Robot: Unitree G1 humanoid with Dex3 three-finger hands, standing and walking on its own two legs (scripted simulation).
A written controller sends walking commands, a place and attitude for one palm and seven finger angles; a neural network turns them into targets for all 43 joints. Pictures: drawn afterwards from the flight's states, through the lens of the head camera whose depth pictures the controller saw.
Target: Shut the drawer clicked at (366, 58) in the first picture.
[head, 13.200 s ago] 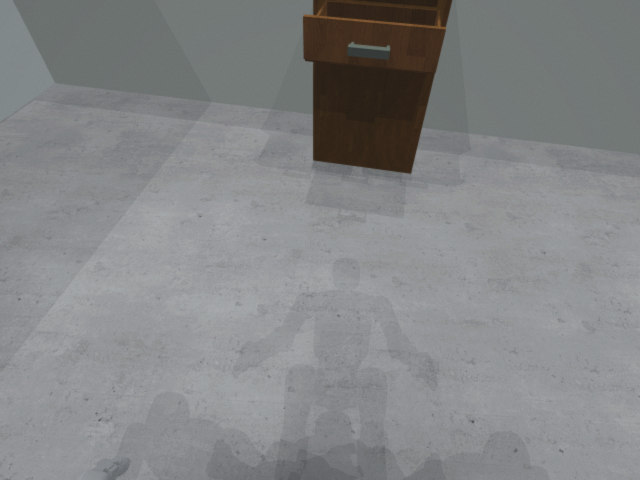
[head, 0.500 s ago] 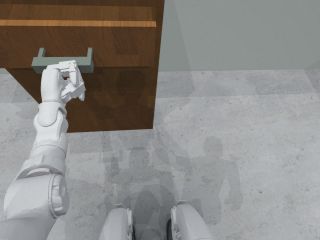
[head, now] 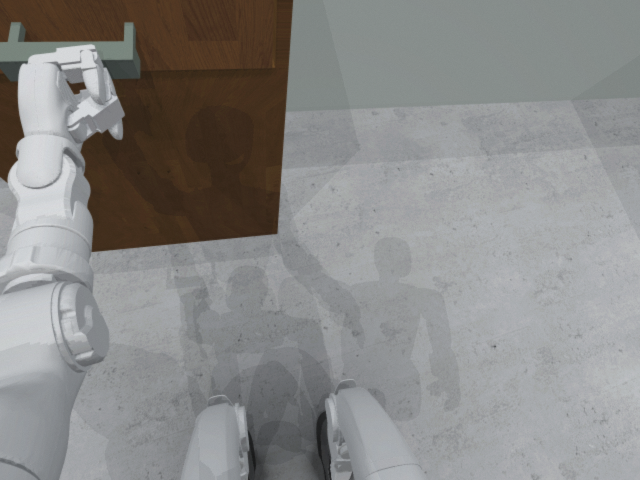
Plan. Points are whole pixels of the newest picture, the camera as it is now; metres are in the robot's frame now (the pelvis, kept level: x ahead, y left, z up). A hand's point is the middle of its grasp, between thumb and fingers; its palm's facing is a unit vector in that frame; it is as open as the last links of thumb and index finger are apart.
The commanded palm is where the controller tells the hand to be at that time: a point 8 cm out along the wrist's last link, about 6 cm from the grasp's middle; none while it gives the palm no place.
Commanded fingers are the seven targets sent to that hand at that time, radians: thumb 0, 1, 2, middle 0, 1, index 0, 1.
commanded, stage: push the drawer shut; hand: left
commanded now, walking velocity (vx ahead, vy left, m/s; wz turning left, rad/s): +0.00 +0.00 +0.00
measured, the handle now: (73, 46) +0.63 +0.22 +0.06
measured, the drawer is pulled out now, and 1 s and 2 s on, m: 0.01 0.00 0.00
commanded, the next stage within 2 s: pull the fist back off the drawer in 0.70 s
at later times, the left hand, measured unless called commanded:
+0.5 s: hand (97, 91) +0.56 +0.19 +0.06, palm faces +0.03 -1.00 -0.03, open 3.3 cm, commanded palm +0.59 +0.21 +0.06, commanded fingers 0.00 0.90 0.90 -1.40 -1.60 -1.40 -1.60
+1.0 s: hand (94, 87) +0.56 +0.19 +0.06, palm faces +0.04 -1.00 -0.04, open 3.5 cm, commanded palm +0.58 +0.19 +0.06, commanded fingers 0.00 0.90 0.90 -1.40 -1.60 -1.40 -1.60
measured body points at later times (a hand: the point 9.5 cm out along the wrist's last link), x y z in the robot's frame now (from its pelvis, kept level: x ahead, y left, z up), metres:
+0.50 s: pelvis -0.02 +0.01 -0.01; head +0.16 +0.05 +0.40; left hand +0.55 +0.25 +0.06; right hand -0.04 -0.25 -0.11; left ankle +0.02 +0.11 -0.62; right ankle +0.03 -0.12 -0.62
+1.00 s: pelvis -0.04 +0.01 -0.02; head +0.15 +0.06 +0.38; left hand +0.55 +0.25 +0.07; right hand -0.07 -0.24 -0.10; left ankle +0.02 +0.11 -0.62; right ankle +0.03 -0.12 -0.62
